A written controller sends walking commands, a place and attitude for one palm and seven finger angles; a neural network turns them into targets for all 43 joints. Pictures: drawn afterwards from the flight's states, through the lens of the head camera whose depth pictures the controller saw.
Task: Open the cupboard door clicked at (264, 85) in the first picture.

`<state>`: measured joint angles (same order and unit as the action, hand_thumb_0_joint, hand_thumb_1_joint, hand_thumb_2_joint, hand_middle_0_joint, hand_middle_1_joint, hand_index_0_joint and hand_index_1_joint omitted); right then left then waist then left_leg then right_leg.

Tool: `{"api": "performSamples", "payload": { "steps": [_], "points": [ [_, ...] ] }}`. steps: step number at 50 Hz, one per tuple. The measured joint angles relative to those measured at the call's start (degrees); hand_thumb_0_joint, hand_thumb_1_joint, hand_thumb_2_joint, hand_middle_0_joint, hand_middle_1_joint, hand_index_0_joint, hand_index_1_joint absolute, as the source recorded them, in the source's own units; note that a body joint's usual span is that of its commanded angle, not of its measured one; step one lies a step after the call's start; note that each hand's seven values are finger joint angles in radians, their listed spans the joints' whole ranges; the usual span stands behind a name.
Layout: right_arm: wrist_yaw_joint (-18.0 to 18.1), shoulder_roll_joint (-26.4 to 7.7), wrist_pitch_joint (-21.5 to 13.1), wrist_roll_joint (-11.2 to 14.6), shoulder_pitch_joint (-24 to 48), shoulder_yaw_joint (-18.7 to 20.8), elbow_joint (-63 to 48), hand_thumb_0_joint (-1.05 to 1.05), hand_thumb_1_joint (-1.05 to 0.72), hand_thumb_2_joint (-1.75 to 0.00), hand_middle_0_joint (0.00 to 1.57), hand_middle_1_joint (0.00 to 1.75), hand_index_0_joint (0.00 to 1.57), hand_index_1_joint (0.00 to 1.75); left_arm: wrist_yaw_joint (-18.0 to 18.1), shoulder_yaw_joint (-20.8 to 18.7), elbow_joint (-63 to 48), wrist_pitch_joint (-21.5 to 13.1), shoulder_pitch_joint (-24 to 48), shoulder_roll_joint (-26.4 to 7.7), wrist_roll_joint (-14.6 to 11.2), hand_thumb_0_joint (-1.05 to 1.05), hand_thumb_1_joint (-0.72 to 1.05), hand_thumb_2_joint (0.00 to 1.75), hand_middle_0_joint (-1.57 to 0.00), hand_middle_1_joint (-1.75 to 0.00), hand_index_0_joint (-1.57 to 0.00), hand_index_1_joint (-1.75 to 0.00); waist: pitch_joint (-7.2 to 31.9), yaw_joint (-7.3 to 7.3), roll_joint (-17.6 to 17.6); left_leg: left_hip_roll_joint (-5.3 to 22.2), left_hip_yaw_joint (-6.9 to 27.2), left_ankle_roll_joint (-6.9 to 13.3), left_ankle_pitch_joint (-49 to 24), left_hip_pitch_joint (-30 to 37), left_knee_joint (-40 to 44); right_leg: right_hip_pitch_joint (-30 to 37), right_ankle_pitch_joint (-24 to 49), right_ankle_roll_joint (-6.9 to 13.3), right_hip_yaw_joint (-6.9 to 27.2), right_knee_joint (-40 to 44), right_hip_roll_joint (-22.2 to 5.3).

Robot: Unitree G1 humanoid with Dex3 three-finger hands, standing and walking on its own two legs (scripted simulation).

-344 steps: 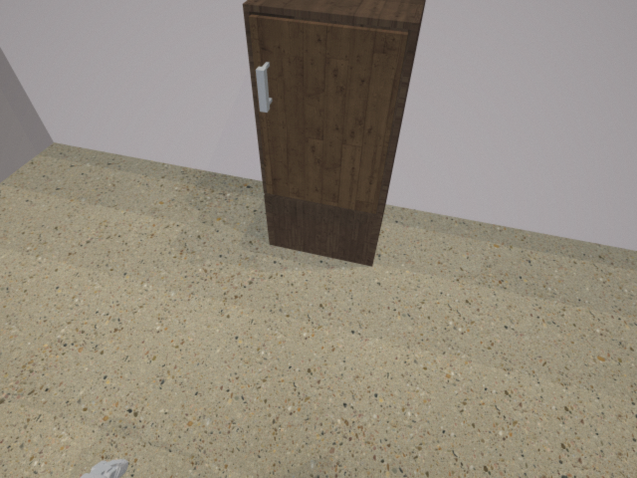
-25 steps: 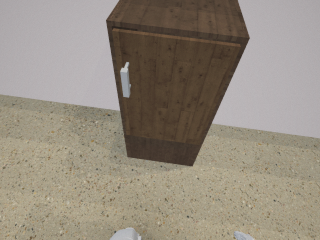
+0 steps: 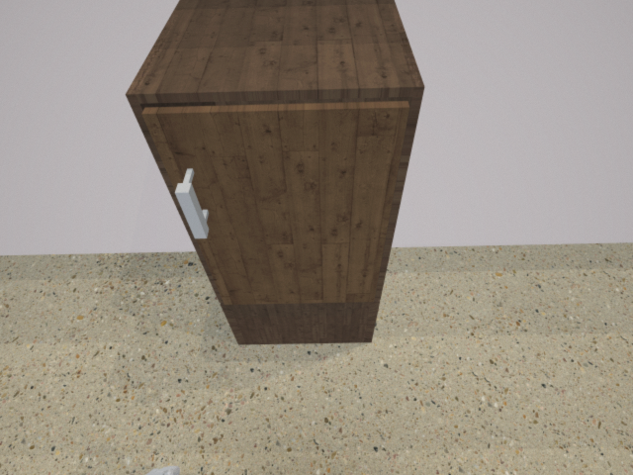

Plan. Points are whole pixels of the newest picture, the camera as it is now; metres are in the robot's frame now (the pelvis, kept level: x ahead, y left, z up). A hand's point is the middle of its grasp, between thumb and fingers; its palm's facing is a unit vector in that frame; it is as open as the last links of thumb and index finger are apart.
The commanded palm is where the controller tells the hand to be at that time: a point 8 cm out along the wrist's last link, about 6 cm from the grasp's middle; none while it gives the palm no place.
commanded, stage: come to a stop and stand still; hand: left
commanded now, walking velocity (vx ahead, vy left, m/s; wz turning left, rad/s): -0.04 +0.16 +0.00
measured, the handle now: (195, 203) +0.55 +0.24 -0.02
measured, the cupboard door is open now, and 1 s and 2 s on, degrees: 0 0 0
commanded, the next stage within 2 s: look again from close up in 1.10 s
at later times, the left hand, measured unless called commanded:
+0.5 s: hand out of the picture -0.05 +0.21 -0.17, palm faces +0.11 -0.97 -0.20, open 7.4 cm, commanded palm none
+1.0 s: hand out of the picture +0.01 +0.18 -0.17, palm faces +0.06 -0.97 -0.22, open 7.2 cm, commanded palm none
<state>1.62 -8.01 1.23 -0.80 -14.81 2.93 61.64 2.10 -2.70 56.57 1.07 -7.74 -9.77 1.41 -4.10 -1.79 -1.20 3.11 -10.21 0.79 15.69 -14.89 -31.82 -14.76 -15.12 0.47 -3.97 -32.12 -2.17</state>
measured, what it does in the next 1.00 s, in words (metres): steps on the spot: left foot, then right foot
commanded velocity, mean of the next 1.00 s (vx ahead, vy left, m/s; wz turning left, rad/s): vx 0.04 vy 0.00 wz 0.00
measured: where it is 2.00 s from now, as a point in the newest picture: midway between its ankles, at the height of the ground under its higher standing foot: outside the picture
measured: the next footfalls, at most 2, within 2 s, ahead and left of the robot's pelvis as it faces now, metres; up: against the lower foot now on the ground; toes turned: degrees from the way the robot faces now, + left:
left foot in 0.42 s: +0.00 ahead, +0.12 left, +0.00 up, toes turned +6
right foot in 0.74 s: +0.03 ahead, -0.10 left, +0.00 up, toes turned -3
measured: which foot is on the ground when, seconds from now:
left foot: down 0.00-0.00, up 0.02-0.40, down 0.42-1.00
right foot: down 0.00-0.44, up 0.46-0.72, down 0.74-1.00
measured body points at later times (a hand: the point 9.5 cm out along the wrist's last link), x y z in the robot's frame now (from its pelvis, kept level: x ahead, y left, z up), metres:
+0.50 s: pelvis -0.05 +0.02 +0.01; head -0.05 +0.04 +0.46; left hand -0.06 +0.26 -0.16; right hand +0.00 -0.21 -0.14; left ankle -0.09 +0.14 -0.73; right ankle +0.00 -0.10 -0.72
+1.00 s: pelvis -0.02 +0.00 +0.01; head +0.00 -0.01 +0.46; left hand +0.01 +0.23 -0.15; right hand -0.04 -0.21 -0.16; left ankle -0.09 +0.14 -0.73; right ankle -0.01 -0.10 -0.73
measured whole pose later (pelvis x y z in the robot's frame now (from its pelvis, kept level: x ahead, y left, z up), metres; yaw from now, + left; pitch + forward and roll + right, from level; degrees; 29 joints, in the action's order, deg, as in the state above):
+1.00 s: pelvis -0.02 +0.00 +0.01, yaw +2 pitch +0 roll +0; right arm 2.6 -6.7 -0.2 -0.4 -17.9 0.6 66.7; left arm 2.6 -1.2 64.7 -0.8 -12.2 -9.0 0.2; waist -1.8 -0.8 -1.1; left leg 3.1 -1.0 -2.4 19.0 -4.0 -23.3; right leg -12.1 -14.1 2.1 -5.4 -26.2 0.5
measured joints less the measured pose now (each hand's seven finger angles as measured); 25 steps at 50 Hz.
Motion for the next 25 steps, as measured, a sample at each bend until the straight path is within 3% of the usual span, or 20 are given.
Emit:
{"api": "performSamples", "payload": {
  "steps": [4,7,9,15,19,21,25],
  "points": [
    [-0.01,-1.28,1.72,0.44,0.36,0.7,-0.51,0.01,-0.91,-0.9,0.2,0.3,0.2,0.3,0.12,0.82,0.34,-0.61,-0.28,1.31,0.03,0.0,0.91,0.89,-0.19,-0.3,-0.2,-0.3,-0.5,-0.51,-1.59,-1.33,5.51,-1.73,12.39,-4.66,-13.45,-0.37,-1.18,1.77,-0.89,0.11,0.39],
    [-0.22,-2.04,2.26,0.44,0.73,0.89,-0.43,0.01,-0.91,-0.9,0.2,0.3,0.19,0.3,0.22,0.95,0.7,-0.52,-0.78,2.21,-0.09,0.0,0.91,0.89,-0.2,-0.3,-0.2,-0.3,-0.2,0.05,-1.71,-1.92,7.91,-2.55,11.99,-6.49,-21.88,-0.18,0.39,2.07,-1.06,2.0,0.27],
    [-0.51,-2.43,2.29,0.39,0.82,0.92,-0.48,0.01,-0.91,-0.9,0.2,0.3,0.19,0.3,0.32,0.65,0.74,-0.59,-1.14,2.3,-0.13,0.0,0.92,0.89,-0.2,-0.3,-0.2,-0.3,0.2,0.57,-1.67,-1.73,8.71,-3.02,10.77,-6.2,-22.96,-0.27,1.31,2.08,-1.27,3.06,0.23],
    [-1.04,-3.15,1.85,0.26,1.91,0.59,-1.05,0.01,-0.91,-0.9,0.19,0.3,0.19,0.3,-0.25,0.11,1.12,-0.97,-2.9,1.44,0.34,0.0,0.92,0.89,-0.2,-0.3,-0.2,-0.3,1.01,2.93,-0.21,-1.33,9.16,-3.14,10.69,-1.51,-13.62,-1.18,3.84,1.75,-1.17,5.2,-0.37],
    [-1.04,-3.29,0.63,0.26,2.67,0.09,-1.76,0.01,-0.91,-0.9,0.19,0.3,0.19,0.3,-0.5,-0.27,2.58,-0.57,-4.74,0.43,0.29,0.0,0.91,0.89,-0.2,-0.3,-0.2,-0.3,1.63,4.02,0.93,-1.61,8.64,-2.36,7.25,3.14,-2.76,-1.75,5.34,0.76,-1.0,6.0,-0.57],
    [-0.93,-3.41,-0.45,0.21,2.26,-0.27,-2.02,0.01,-0.91,-0.9,0.19,0.3,0.19,0.3,-0.55,-0.3,3.63,-0.08,-6.04,0.04,-0.1,0.0,0.91,0.89,-0.2,-0.3,-0.2,-0.3,2.58,3.98,0.61,-1.31,8.81,-1.59,3.44,6.53,5.03,-2.49,5.25,-0.03,-1.33,4.98,0.03],
    [-0.69,-1.26,-0.87,-0.47,0.19,-1.19,-1.4,0.01,-0.91,-0.9,0.19,0.3,0.19,0.3,-0.98,-0.45,6.08,1.25,-8.63,-1.47,-0.05,0.0,0.91,0.89,-0.2,-0.3,-0.2,-0.3,4.45,3.49,3.22,-2.35,8.25,-0.41,2.09,8.03,6.47,-3.56,-2.94,-0.88,0.28,-1.32,-0.14]
  ]
}}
